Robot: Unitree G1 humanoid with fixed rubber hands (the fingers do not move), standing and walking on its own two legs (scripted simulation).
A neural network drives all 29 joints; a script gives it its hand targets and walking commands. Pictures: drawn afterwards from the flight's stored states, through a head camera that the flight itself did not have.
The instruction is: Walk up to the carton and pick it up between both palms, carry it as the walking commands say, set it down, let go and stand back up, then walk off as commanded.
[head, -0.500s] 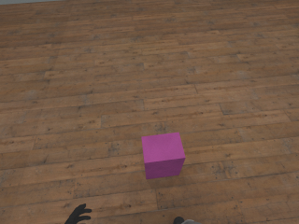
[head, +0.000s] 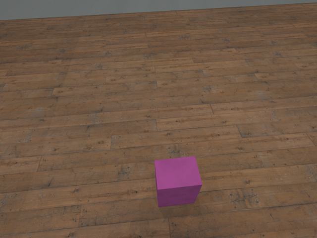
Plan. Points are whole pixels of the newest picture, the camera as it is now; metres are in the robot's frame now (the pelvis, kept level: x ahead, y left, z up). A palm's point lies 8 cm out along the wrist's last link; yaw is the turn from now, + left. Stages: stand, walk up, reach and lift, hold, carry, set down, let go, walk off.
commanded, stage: walk up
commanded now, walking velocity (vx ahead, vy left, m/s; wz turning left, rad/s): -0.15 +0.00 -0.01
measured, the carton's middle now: (175, 183) +0.49 -0.05 -0.61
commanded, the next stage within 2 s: none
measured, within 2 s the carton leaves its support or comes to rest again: neither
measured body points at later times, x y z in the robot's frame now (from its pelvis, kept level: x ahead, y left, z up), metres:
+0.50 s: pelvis -0.07 -0.03 +0.01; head -0.08 -0.05 +0.46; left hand -0.06 +0.22 -0.12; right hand -0.03 -0.28 -0.15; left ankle +0.00 +0.11 -0.71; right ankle -0.12 -0.10 -0.73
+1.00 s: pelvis +0.00 +0.02 +0.01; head +0.02 +0.03 +0.46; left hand -0.02 +0.25 -0.14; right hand +0.05 -0.23 -0.13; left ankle +0.03 +0.13 -0.73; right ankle -0.07 -0.10 -0.70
